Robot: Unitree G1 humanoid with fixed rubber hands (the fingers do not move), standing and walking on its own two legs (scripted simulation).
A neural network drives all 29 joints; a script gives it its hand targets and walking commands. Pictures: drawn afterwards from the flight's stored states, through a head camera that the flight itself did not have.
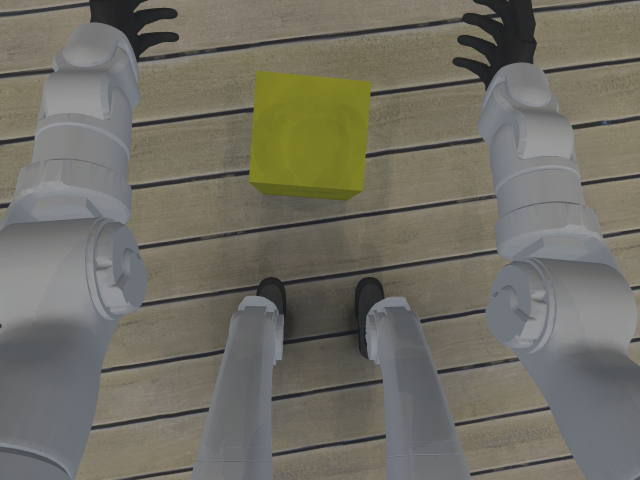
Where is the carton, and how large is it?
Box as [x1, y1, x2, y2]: [249, 71, 370, 200]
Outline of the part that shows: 256,71 249,181 262,193 346,200 361,191 363,181 370,81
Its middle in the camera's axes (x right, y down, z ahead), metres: -0.02 -0.21 +0.83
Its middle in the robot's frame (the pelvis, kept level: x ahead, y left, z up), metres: +0.54 +0.02 -0.52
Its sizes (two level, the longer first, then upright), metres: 0.210 0.200 0.250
